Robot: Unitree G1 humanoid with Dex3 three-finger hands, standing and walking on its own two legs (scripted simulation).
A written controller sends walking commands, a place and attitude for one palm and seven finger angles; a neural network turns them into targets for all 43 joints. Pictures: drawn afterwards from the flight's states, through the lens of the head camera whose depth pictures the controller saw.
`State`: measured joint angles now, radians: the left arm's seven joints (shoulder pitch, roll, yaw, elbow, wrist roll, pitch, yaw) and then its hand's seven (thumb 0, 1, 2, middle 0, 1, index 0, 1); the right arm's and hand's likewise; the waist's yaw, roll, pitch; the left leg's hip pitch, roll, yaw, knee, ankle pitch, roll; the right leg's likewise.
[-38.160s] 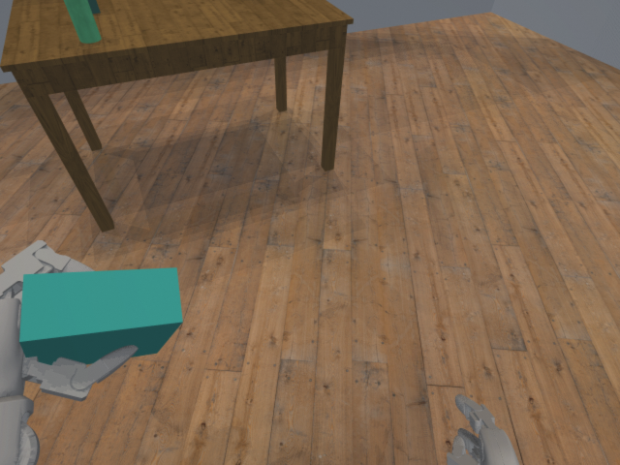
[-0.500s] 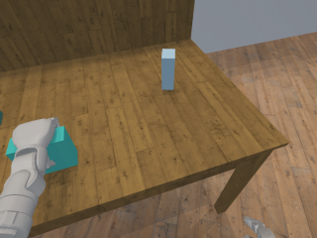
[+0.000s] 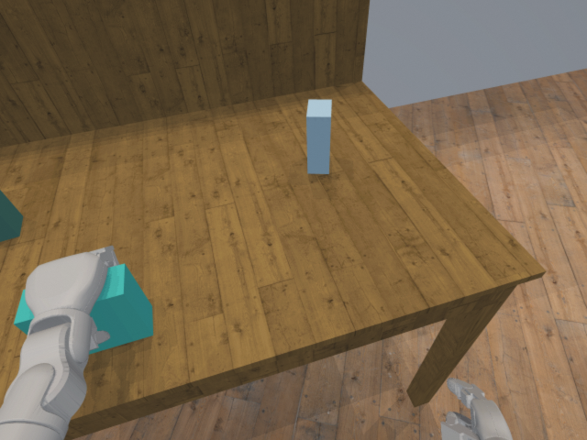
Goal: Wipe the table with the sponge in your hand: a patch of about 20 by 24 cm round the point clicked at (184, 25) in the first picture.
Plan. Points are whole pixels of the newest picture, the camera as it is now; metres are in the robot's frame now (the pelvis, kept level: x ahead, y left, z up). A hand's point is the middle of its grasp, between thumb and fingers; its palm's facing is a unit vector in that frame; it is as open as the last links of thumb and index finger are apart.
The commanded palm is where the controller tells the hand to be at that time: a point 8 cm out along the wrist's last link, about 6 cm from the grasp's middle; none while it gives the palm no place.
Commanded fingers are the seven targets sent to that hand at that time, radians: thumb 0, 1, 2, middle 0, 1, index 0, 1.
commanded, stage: wipe back along the first lane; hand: left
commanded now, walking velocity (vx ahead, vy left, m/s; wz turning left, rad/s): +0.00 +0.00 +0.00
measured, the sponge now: (98, 320) +0.26 +0.33 +0.01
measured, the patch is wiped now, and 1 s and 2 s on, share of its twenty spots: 1.00 1.00 1.00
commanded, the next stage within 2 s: lift the sponge slowly off the table in 0.44 s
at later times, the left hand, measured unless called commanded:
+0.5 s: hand (91, 336) +0.22 +0.30 +0.05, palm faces +0.01 -0.06 -1.00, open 9.8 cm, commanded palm +0.17 +0.28 +0.08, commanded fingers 0.00 0.10 1.30 -1.20 -1.60 -1.20 -1.60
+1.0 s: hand (84, 347) +0.20 +0.30 +0.06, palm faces -0.03 -0.09 -1.00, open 9.8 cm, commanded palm +0.17 +0.29 +0.11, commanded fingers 0.00 0.10 1.30 -1.20 -1.60 -1.20 -1.60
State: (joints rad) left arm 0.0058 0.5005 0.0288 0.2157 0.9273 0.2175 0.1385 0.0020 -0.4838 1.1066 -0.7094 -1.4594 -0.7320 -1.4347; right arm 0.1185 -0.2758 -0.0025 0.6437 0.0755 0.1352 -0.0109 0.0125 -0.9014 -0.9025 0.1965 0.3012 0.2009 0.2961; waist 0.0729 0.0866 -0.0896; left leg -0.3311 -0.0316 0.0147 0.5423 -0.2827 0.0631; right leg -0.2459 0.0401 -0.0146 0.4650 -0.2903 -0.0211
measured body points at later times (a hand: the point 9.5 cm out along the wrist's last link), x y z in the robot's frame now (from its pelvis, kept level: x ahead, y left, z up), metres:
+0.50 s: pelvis +0.00 +0.00 +0.00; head -0.01 -0.03 +0.45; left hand +0.21 +0.30 +0.11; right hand +0.22 -0.22 -0.09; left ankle +0.00 +0.08 -0.74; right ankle -0.03 -0.11 -0.74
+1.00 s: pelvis -0.01 -0.01 +0.00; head -0.02 -0.04 +0.45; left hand +0.20 +0.30 +0.11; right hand +0.21 -0.24 -0.08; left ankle +0.00 +0.08 -0.74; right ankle -0.03 -0.11 -0.74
